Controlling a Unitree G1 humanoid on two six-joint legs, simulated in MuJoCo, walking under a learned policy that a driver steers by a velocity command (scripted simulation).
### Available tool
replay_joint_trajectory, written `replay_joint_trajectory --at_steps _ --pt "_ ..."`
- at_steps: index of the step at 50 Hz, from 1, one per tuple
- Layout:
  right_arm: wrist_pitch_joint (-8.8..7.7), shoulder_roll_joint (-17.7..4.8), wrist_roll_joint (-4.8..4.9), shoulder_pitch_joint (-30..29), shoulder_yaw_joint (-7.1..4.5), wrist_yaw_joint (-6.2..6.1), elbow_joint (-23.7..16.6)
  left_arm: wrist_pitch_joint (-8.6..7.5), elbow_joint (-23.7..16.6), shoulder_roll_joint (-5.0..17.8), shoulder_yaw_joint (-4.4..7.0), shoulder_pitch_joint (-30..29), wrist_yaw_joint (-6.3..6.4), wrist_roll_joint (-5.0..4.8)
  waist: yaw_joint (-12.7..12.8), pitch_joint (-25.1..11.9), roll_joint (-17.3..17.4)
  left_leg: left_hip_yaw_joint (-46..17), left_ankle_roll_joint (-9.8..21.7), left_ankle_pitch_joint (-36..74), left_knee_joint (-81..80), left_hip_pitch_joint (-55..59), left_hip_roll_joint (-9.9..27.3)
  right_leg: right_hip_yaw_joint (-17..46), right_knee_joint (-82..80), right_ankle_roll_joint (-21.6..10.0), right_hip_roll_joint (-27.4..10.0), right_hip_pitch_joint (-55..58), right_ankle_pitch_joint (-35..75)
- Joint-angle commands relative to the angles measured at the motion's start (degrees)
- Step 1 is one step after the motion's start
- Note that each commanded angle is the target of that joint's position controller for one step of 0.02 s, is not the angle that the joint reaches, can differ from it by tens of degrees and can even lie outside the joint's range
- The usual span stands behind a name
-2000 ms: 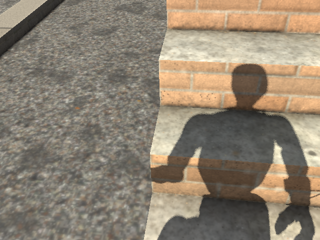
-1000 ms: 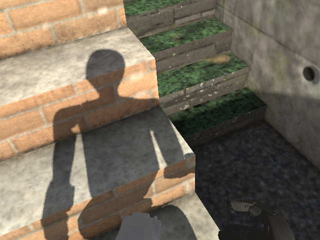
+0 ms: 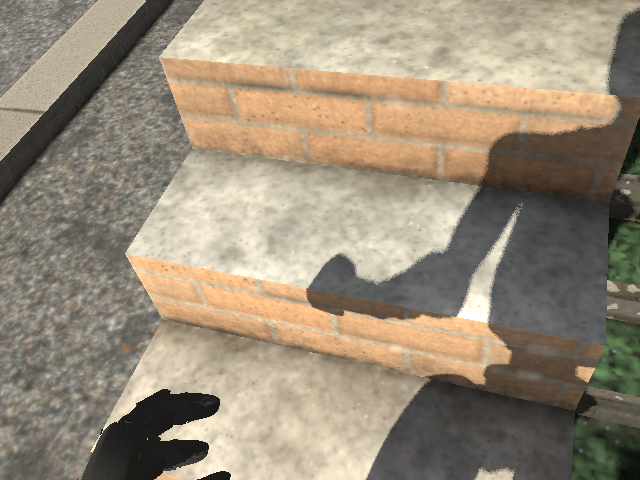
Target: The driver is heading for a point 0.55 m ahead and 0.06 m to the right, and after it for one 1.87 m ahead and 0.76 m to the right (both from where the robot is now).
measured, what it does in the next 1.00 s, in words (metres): climbs: right foot 0.16 m higher, then left foot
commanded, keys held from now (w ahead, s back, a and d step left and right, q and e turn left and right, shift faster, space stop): w+shift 0.54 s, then w+e+shift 0.46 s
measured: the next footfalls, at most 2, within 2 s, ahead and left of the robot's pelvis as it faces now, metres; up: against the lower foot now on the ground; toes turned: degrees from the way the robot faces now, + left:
right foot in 0.18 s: -0.05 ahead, -0.14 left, +0.16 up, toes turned +8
left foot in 0.50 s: +0.22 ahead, +0.05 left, +0.16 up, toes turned +13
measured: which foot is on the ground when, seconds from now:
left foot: down 0.00-0.22, up 0.24-0.48, down 0.50-0.94, up 0.96-1.00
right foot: down 0.00-0.00, up 0.02-0.16, down 0.18-0.46, up 0.48-0.90, down 0.92-1.00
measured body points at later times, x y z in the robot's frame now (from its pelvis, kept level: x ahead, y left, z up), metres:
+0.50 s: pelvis +0.15 -0.01 +0.14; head +0.15 -0.01 +0.59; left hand +0.29 +0.28 +0.05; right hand +0.28 -0.32 +0.07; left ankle +0.19 +0.04 -0.57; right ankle -0.04 -0.14 -0.45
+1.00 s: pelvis +0.41 +0.04 +0.27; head +0.41 +0.10 +0.72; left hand +0.55 +0.28 +0.13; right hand +0.53 -0.23 +0.19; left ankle +0.27 +0.11 -0.34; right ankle +0.45 -0.02 -0.32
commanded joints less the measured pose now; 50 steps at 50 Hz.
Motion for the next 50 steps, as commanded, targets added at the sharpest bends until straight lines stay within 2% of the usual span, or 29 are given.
replay_joint_trajectory --at_steps 1,2,3,4,6,7,8,10,11,12,13,14,16,18,21,23,24,26,27,29,33,37,41,44,46,47,48,49,50 --pt "-0.62 -11.1 -1.04 14.0 -4.06 2.76 -5.8 0.77 -3.7 18.2 6.12 -4.6 1.40 -0.99 -12.9 -13.4 -16.3 7.7 3.3 2.1 -24.0 8.9 -2.1 -4.8 16.1 4.6 -3.6 15.4 80.0" --pt "-1.39 -9.9 -0.45 24.1 -4.59 1.84 1.2 1.39 -12.2 14.8 5.53 -21.8 2.28 -2.62 -22.1 -4.9 4.6 -1.3 12.0 21.4 -31.7 24.9 2.7 -5.3 49.0 7.7 5.9 -16.8 33.0" --pt "-1.82 -4.0 -0.81 24.8 -2.18 0.96 4.6 0.70 -16.7 5.0 2.47 -27.5 2.79 -1.14 -17.2 4.6 20.9 -11.4 13.6 43.7 -37.9 32.2 8.8 0.5 66.6 7.9 12.6 -41.5 -45.8" --pt "-3.53 -0.2 -1.83 28.4 -0.18 -0.90 6.6 -0.15 -22.9 1.7 0.45 -32.5 2.78 0.03 -13.2 8.4 14.7 -17.3 9.4 64.6 -25.1 40.5 12.1 9.0 66.4 5.8 9.2 -59.6 -67.3" --pt "-3.38 8.5 -2.11 25.3 2.21 -5.21 4.3 0.71 -25.9 -2.1 -2.78 -28.7 0.63 0.59 -7.1 3.9 5.5 -30.7 3.7 51.1 -14.5 49.8 19.4 27.5 56.3 0.4 2.2 -77.5 -80.2" --pt "-2.29 8.0 0.74 31.2 1.88 -7.37 5.3 1.51 -26.8 -3.1 -4.78 -35.3 -1.49 4.20 -12.1 -5.1 -1.6 -30.5 2.5 58.4 -12.3 54.5 16.7 22.9 52.1 -1.4 2.0 -73.1 -78.2" --pt "-1.29 4.5 0.72 30.8 1.04 -9.50 5.2 0.85 -25.7 -2.9 -5.26 -33.8 -3.67 3.53 -11.2 -12.1 -2.0 -30.3 1.8 56.4 -11.9 58.4 14.0 20.9 34.8 -1.4 0.1 -67.0 -76.0" --pt "0.50 -4.4 0.87 -1.0 -1.47 -9.66 -5.4 0.11 -18.1 -1.5 -4.44 -11.3 -6.82 -0.40 7.7 -21.0 -10.6 -23.4 1.4 56.8 -13.1 29.7 9.0 20.2 -13.2 -5.5 -0.4 -19.5 -56.7" --pt "0.00 -7.2 1.32 -6.6 -2.57 -6.38 -9.3 -1.27 -13.1 5.8 -1.31 1.6 -4.40 -3.92 12.8 -27.5 -29.0 -13.8 -5.8 48.4 5.1 4.1 2.0 20.5 -31.6 -5.9 -11.5 26.0 15.6" --pt "-1.21 -8.0 -0.45 -1.2 -1.87 -1.63 -7.9 -0.21 -4.1 7.2 3.00 7.7 -2.38 -7.42 12.8 -39.4 -48.6 1.0 -11.5 -14.8 21.1 -32.5 -3.2 25.9 -9.5 -7.2 -11.7 69.8 66.0" --pt "-3.09 -12.5 -1.67 -2.8 -4.29 0.68 -8.3 2.40 -2.0 5.6 3.60 15.9 1.55 -6.00 16.0 -34.6 -31.5 0.6 -12.2 -26.3 39.3 -41.2 1.0 28.4 -9.2 -8.1 -16.2 62.3 49.9" --pt "-3.39 -9.2 -0.85 -4.4 -3.72 1.09 -9.8 4.00 -2.8 6.3 4.34 10.7 3.73 -2.97 12.2 -22.2 -19.6 -1.2 -12.1 -27.4 49.5 -43.4 2.1 28.4 -9.2 -10.0 -15.1 47.5 31.0" --pt "-2.30 -1.4 0.96 -5.4 -1.15 2.36 -12.3 3.65 -0.4 6.4 4.36 3.4 5.79 2.18 4.0 2.3 -14.7 -5.2 -8.8 -31.9 44.1 -47.5 3.9 19.2 -23.8 -8.1 -9.2 28.8 9.3" --pt "1.00 -3.9 -0.78 -0.3 -1.80 1.00 -11.6 2.19 -1.0 6.0 5.47 -5.5 4.09 3.16 -3.7 9.9 -5.7 3.4 -8.9 -40.0 40.4 -41.4 -2.3 13.2 -25.7 -7.1 -5.5 20.6 17.1" --pt "3.03 -8.2 0.97 14.4 -2.87 0.72 -10.2 3.08 -2.5 8.3 6.73 -11.6 3.31 0.27 -14.4 0.3 -7.2 7.1 -8.0 -27.7 0.0 4.0 1.0 4.5 -15.6 -7.1 -1.7 -0.8 21.1" --pt "4.46 0.4 0.58 28.1 -1.73 1.36 -1.7 3.67 -1.1 5.2 4.75 -10.5 2.36 -2.95 -17.1 -9.8 -10.3 6.5 -0.1 0.1 -13.1 31.0 7.0 6.9 11.0 -10.1 -2.2 -8.6 16.0" --pt "4.39 4.6 -1.11 29.6 -0.29 1.12 2.2 3.07 -3.3 -2.0 2.61 -13.9 0.90 -4.12 -14.0 -8.5 1.9 -0.4 3.2 4.8 -18.5 36.6 10.2 5.4 37.3 -8.9 8.3 -21.1 -27.6" --pt "1.78 7.1 -3.20 12.8 3.39 0.73 -5.3 2.96 -6.7 -11.4 -0.46 -9.1 -1.92 -3.18 1.4 -4.4 -6.1 -8.8 -0.4 -1.7 -14.0 23.6 12.7 18.5 60.5 -9.5 12.4 -30.3 -35.9" --pt "0.79 -0.1 -3.18 9.0 2.30 -0.65 -8.7 4.35 -7.1 -5.3 0.63 1.3 -2.02 -2.37 7.4 -4.1 -3.1 -26.3 1.2 -21.4 -30.0 18.9 22.0 16.2 62.0 -7.4 11.4 -34.0 -34.6" --pt "-2.06 -4.0 -0.56 2.8 2.14 -1.07 -11.1 7.44 -6.8 1.9 2.89 -0.8 -0.60 -1.38 7.2 8.2 -5.4 -35.5 1.5 -36.2 -43.7 8.6 28.0 11.2 76.8 -3.6 9.4 -45.3 -34.2" --pt "-5.32 -2.3 1.29 10.4 3.25 1.11 -3.2 11.10 -8.0 -3.4 3.04 -4.6 2.92 -3.13 8.0 10.7 -9.2 -18.6 -5.3 -15.6 -39.8 9.7 28.9 14.7 110.8 -7.3 10.0 -66.2 -35.8" --pt "-4.87 3.7 2.19 8.6 5.90 0.83 1.4 14.47 -8.9 -6.0 1.47 -8.7 2.33 -6.09 10.6 20.1 -7.6 5.8 -14.0 -8.9 -51.2 -7.4 17.9 3.7 73.5 -8.7 8.8 -52.7 -31.7" --pt "-3.94 1.5 2.16 8.5 5.51 -0.02 3.1 14.93 -4.4 -5.6 1.97 2.1 2.51 -5.49 15.0 5.0 -3.4 16.2 -15.7 48.5 -40.9 21.1 17.1 -2.1 73.4 -11.9 7.8 -51.4 -37.3" --pt "-6.56 -8.5 7.69 -2.4 2.96 -2.72 -1.5 15.22 -2.6 1.5 3.69 10.2 2.75 -7.26 23.7 -6.8 1.0 16.7 -11.3 110.5 -36.5 14.1 20.4 -6.9 37.5 -11.6 10.4 -11.8 -42.5" --pt "-5.13 -14.0 8.78 1.6 0.31 -2.11 -1.3 15.28 -5.1 5.5 5.18 12.7 3.81 -7.27 26.0 -11.2 6.7 9.8 -9.3 124.1 -14.5 26.5 24.9 1.9 19.6 -13.3 14.0 -11.6 -65.4" --pt "-4.36 -7.9 8.77 -1.3 0.90 -1.27 -6.3 13.77 -0.4 9.2 6.15 16.0 4.24 -6.74 25.8 -10.8 -5.8 9.9 -14.0 115.4 2.2 2.8 17.5 11.0 15.1 -18.1 13.8 7.5 -52.5" --pt "-5.09 -7.4 8.57 -13.4 0.59 0.75 -10.8 13.91 -1.8 14.3 8.80 10.1 4.89 -7.13 28.1 -15.4 -26.6 10.7 -16.8 48.4 36.4 -7.3 3.7 28.8 -7.0 -23.1 5.3 8.9 -36.3" --pt "-6.56 -3.6 3.99 -17.0 2.30 3.98 -15.2 13.32 0.0 8.7 7.64 4.1 6.50 -5.99 20.5 -18.4 -29.5 -5.3 -17.1 5.2 57.2 -16.9 0.4 45.0 -15.0 -27.7 2.0 9.3 -32.3" --pt "-7.07 1.5 1.53 -17.7 4.70 5.61 -17.4 13.00 0.4 3.3 6.44 3.7 7.36 -5.28 16.9 -17.5 -15.0 -13.0 -14.9 2.2 59.5 -18.7 4.0 46.4 -8.5 -27.7 2.2 1.7 -34.6"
